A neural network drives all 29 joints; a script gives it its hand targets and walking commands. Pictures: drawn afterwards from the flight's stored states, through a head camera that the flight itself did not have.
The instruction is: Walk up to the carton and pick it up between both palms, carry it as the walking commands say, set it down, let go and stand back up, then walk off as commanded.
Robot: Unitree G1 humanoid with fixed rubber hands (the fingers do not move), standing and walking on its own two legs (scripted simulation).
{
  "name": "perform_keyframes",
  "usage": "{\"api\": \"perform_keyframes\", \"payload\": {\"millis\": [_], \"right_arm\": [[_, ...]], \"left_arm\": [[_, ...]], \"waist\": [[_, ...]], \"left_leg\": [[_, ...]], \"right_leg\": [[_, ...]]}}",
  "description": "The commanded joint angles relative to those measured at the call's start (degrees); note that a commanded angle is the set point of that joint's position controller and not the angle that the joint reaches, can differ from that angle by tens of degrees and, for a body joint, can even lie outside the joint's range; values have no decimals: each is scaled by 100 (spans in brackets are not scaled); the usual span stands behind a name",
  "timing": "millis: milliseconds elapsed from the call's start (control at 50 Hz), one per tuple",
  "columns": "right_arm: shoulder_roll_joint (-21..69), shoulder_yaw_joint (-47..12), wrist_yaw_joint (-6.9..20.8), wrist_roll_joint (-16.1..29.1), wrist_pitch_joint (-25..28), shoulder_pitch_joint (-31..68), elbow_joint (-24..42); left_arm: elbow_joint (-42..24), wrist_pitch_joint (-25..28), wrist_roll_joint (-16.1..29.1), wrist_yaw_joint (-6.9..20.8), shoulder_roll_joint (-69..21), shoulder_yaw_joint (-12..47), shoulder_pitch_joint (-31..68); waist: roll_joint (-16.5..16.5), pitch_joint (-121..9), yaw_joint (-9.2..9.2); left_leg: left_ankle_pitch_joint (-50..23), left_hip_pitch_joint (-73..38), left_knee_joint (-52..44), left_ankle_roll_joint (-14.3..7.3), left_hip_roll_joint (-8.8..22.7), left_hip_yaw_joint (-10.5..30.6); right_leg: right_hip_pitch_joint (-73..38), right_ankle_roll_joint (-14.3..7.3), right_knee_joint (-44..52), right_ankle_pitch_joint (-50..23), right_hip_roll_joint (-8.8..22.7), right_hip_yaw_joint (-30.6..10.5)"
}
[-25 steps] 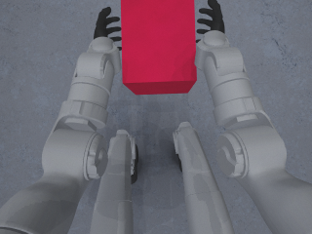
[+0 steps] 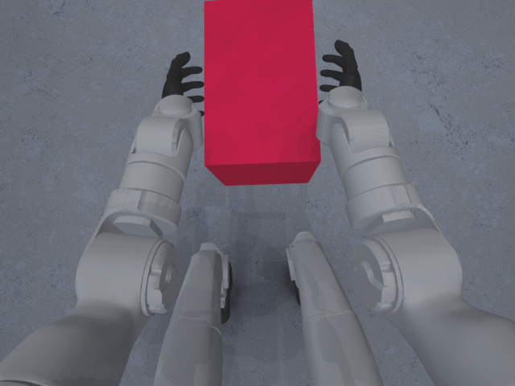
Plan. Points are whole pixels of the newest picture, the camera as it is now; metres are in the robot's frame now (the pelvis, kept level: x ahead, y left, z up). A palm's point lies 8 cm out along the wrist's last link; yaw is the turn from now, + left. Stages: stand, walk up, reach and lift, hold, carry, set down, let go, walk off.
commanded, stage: reach and lift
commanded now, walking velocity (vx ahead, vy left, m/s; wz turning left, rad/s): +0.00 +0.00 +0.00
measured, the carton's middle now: (262, 103) +0.52 -0.04 -0.09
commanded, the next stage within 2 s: none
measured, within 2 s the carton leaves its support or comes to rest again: neither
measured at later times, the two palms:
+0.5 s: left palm (140, 62) +0.46 +0.09 +0.12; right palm (382, 42) +0.44 -0.14 +0.14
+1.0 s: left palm (132, 63) +0.44 +0.10 +0.14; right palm (390, 44) +0.43 -0.14 +0.16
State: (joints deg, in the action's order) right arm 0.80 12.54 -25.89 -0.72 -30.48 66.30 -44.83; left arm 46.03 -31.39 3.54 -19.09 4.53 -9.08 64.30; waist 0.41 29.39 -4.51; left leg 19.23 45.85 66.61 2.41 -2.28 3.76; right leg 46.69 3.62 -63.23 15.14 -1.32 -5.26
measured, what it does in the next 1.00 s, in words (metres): rises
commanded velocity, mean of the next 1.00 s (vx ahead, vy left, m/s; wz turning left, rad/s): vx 0.00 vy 0.00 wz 0.00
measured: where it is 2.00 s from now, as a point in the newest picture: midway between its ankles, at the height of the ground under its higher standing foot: (262, 294)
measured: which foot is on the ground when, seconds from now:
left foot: down 0.00-1.00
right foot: down 0.00-1.00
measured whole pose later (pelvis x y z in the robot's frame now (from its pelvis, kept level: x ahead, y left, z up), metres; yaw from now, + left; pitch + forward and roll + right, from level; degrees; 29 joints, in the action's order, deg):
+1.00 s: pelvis +0.11 +0.01 +0.09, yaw +0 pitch -1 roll +0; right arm 11.9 24.3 -17.3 -16.0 -40.3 36.4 -40.7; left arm 44.6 -40.8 -10.3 -14.8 -8.9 -14.5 34.8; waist 0.7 -7.9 -4.0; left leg 16.7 21.8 39.3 0.9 -2.3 4.3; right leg 22.8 3.6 -36.6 13.3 0.5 -5.2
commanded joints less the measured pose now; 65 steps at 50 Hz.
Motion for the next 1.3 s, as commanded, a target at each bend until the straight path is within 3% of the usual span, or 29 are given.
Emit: {"api": "perform_keyframes", "payload": {"millis": [0, 60, 80, 140, 160, 240, 340, 360, 380, 420, 460, 500, 540, 560, 600, 620, 640, 720, 740, 760, 780, 800, 820, 900, 940, 1000, 1020, 1100, 1280], "right_arm": [[7457, -2403, 3493, 983, 265, 4232, 1791], [7512, -2533, 3473, 1008, 234, 4053, 1984], [7521, -2409, 3476, 900, 224, 3947, 1687], [7503, -2345, 3524, 895, 244, 3815, 1558], [7492, -2247, 3518, 807, 217, 3704, 1407], [7470, -1619, 3581, 519, 236, 3265, 674], [7324, -399, 3755, -93, 176, 2514, -746], [7264, -7, 3782, -364, 104, 2086, -1207], [7191, 152, 3808, -445, 45, 1949, -1357], [7188, 278, 3823, -610, -34, 1995, -1296], [7117, 462, 3868, -775, -131, 1637, -1435], [7174, 378, 3875, -739, -151, 1515, -1249], [7325, 96, 3880, -639, -192, 1308, -943], [7444, -107, 3850, -505, -198, 1272, -763], [7419, -340, 3831, -348, -272, 1214, -370], [7435, -488, 3810, -267, -295, 1121, -115], [7419, -601, 3791, -277, -332, 1131, 110], [7644, -1534, 3746, 223, -481, 1017, 1122], [7578, -1513, 3762, 149, -578, 891, 1020], [7643, -1675, 3757, 199, -622, 956, 1136], [7636, -1729, 3779, 216, -658, 899, 1197], [7752, -1846, 3807, 257, -759, 771, 1068], [7724, -1735, 3826, 159, -825, 732, 911], [7747, -1563, 3876, 98, -952, 733, 477], [7738, -1463, 3889, 19, -988, 916, 365], [7703, -1418, 3942, 76, -915, 1077, 224], [7719, -1489, 3949, 132, -863, 1219, 317], [7500, -1333, 3952, 11, -830, 1037, 156], [7338, -1227, 3951, -41, -784, 848, -12]], "left_arm": [[-2206, 582, 651, 3087, -7426, 2458, 5189], [-2350, 575, 668, 3078, -7576, 2577, 4850], [-2057, 583, 553, 3075, -7551, 2477, 4749], [-2037, 594, 552, 3051, -7623, 2425, 4728], [-1966, 557, 506, 3063, -7690, 2413, 4658], [-1408, 556, 241, 3088, -7752, 1942, 4355], [-128, 526, -544, 3093, -7782, 628, 3497], [50, 490, -696, 3105, -7673, 350, 3478], [214, 443, -784, 3114, -7685, 176, 3298], [555, 344, -956, 3176, -7468, -286, 2975], [596, 218, -988, 3193, -7422, -251, 2727], [388, 158, -937, 3200, -7471, -92, 2682], [181, 155, -769, 3195, -7610, 206, 2458], [-160, 156, -621, 3194, -7677, 452, 2716], [-484, 92, -415, 3176, -7854, 769, 2573], [-628, 68, -378, 3176, -7881, 862, 2362], [-623, 41, -330, 3181, -7975, 921, 2174], [-1594, 0, 86, 3074, -8278, 1531, 1763], [-1731, -34, 132, 3048, -8270, 1630, 1907], [-1668, -86, 55, 3025, -8311, 1605, 1661], [-1906, -100, 133, 3020, -8343, 1748, 1829], [-1893, -150, 53, 2996, -8253, 1681, 1655], [-1909, -205, 10, 2982, -8294, 1669, 1813], [-1637, -339, -157, 3012, -8094, 1302, 1856], [-1170, -393, -359, 3047, -7930, 913, 1567], [-1300, -359, -326, 3057, -7874, 897, 2009], [-1354, -323, -245, 3077, -7878, 962, 2108], [-1381, -366, -140, 3045, -8060, 1166, 2138], [-1233, -337, -197, 3020, -7988, 1104, 1940]], "waist": [[280, -13692, -31], [270, -13924, -59], [188, -13236, -43], [355, -12797, -31], [311, -12680, -120], [408, -10994, -190], [412, -7526, -86], [428, -6826, -224], [430, -6458, -269], [239, -6282, -93], [278, -6138, -213], [357, -6301, -139], [123, -6574, -130], [252, -6842, -164], [182, -7013, -249], [250, -7159, -203], [37, -7097, -127], [-43, -7447, 34], [-52, -7191, -55], [-44, -7038, 68], [-108, -7031, 10], [-15, -6860, 148], [-72, -6772, 50], [-10, -6408, 243], [-218, -6014, 471], [26, -6107, 482], [-80, -6280, 516], [115, -6233, 315], [149, -6101, 341]], "left_leg": [[-169, -2760, -1713, -67, -519, -114], [-433, -3089, -1885, -66, -507, -92], [-262, -2849, -1961, -75, -477, -62], [-82, -2945, -2148, -57, -426, -4], [13, -2978, -2219, -43, -424, 24], [590, -2672, -2532, -61, -358, 45], [1298, -1991, -3149, -136, -192, 52], [1508, -1780, -3173, -132, -171, 8], [1790, -1716, -3322, -154, -124, 27], [1715, -1813, -3405, -213, -177, -115], [1478, -1999, -3502, -184, -163, -135], [1067, -2255, -3629, -134, -176, -172], [450, -2669, -3706, -116, -206, -186], [290, -2856, -3707, -91, -219, -222], [-236, -3204, -3795, -47, -188, -156], [-695, -3305, -3792, -35, -212, -190], [-1012, -3349, -3796, -60, -249, -184], [-2100, -3971, -3737, -31, -300, -99], [-1904, -4023, -3803, -18, -275, -36], [-1874, -3982, -3845, -28, -307, -75], [-1825, -4012, -3861, -36, -298, -51], [-1759, -4036, -3871, -47, -297, -72], [-1543, -3971, -3895, -45, -283, -40], [-1027, -3896, -3975, -70, -281, -125], [-618, -3675, -4026, -100, -275, -184], [-489, -3748, -3963, -78, -301, -250], [-659, -3818, -3966, -69, -275, -242], [-689, -3917, -4037, 51, -196, -153], [-573, -3723, -4099, 53, -91, -67]], "right_leg": [[-3940, -207, 1329, -196, -512, 424], [-4412, -190, 1495, -499, -518, 407], [-4096, -175, 1530, -324, -497, 443], [-4071, -199, 1666, -187, -459, 425], [-4079, -218, 1710, -161, -461, 482], [-3632, -240, 1953, 350, -409, 529], [-2998, -257, 2235, 855, -398, 705], [-2838, -299, 2342, 1090, -386, 706], [-3037, -281, 2378, 1215, -430, 794], [-3306, -298, 2578, 1359, -407, 724], [-3388, -340, 2681, 1112, -437, 745], [-3620, -347, 2790, 718, -438, 754], [-3785, -309, 2902, 204, -492, 733], [-3966, -339, 2976, 54, -486, 682], [-4201, -306, 3006, -454, -526, 733], [-4375, -321, 3082, -845, -527, 690], [-4356, -287, 3120, -1052, -536, 686], [-4756, -202, 3181, -2033, -520, 584], [-4616, -199, 3199, -1835, -496, 601], [-4663, -188, 3241, -1826, -486, 597], [-4628, -183, 3246, -1788, -479, 576], [-4515, -192, 3279, -1650, -464, 561], [-4444, -195, 3278, -1445, -470, 593], [-4182, -215, 3383, -812, -409, 581], [-4104, -190, 3461, -394, -391, 578], [-3937, -235, 3451, -218, -379, 566], [-3938, -227, 3429, -371, -385, 557], [-3927, -320, 3433, -365, -436, 638], [-3944, -359, 3410, -293, -477, 624]]}}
